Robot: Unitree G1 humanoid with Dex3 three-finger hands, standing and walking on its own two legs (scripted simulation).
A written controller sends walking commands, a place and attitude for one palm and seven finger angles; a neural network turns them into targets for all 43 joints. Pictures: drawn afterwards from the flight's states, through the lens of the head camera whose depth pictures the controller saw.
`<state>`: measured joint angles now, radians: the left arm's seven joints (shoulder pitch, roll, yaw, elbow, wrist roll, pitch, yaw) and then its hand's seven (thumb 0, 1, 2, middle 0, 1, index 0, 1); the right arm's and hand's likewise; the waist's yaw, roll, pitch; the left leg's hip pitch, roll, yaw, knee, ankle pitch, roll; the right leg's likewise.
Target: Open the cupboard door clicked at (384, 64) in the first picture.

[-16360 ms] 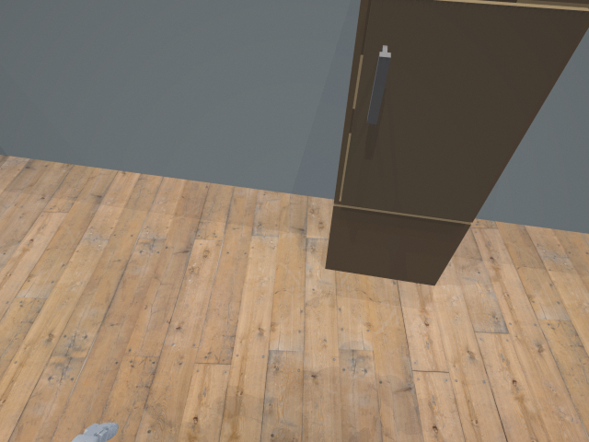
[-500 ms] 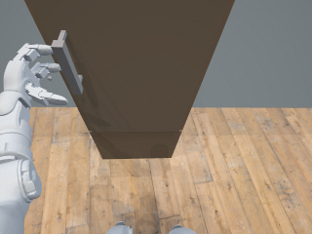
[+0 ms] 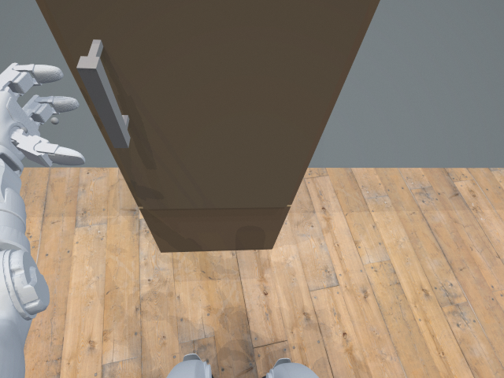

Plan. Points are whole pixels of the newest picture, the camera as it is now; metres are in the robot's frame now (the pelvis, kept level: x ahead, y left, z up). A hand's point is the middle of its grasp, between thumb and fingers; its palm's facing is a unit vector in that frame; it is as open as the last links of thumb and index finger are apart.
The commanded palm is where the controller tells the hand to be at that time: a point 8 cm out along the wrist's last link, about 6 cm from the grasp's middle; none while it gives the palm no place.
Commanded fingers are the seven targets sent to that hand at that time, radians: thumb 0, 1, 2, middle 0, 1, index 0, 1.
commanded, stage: move the hooked fingers beside the handle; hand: left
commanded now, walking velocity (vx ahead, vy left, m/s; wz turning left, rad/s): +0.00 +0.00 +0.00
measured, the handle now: (110, 98) +0.52 +0.20 +0.11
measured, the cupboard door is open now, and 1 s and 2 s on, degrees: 0 0 0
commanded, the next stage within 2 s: slide the fingers in behind the handle in 0.78 s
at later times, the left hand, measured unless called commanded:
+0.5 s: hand (56, 121) +0.47 +0.26 +0.11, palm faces +0.01 -1.00 +0.01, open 14.0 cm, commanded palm +0.44 +0.31 +0.11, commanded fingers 0.00 -0.50 0.30 -0.30 -1.20 -0.30 -1.20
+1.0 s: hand (56, 123) +0.46 +0.26 +0.12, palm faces +0.01 -1.00 +0.00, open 14.0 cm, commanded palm +0.44 +0.30 +0.11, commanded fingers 0.00 -0.50 0.30 -0.30 -1.20 -0.30 -1.20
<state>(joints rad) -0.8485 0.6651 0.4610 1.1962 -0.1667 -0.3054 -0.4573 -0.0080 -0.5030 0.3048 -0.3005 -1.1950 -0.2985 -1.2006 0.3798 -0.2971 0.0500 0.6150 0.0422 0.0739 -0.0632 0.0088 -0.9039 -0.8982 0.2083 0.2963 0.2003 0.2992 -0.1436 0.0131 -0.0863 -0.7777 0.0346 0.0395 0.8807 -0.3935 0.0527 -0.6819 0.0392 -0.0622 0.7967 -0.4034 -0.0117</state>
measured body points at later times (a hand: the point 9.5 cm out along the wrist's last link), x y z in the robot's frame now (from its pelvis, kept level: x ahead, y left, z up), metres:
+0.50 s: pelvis +0.00 +0.01 +0.00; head +0.09 +0.03 +0.44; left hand +0.46 +0.31 +0.12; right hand +0.03 -0.27 -0.10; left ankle +0.01 +0.08 -0.70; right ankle -0.02 -0.12 -0.70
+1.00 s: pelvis -0.01 -0.01 +0.00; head +0.09 +0.02 +0.44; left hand +0.45 +0.31 +0.12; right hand +0.02 -0.29 -0.10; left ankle +0.01 +0.08 -0.70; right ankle -0.02 -0.12 -0.70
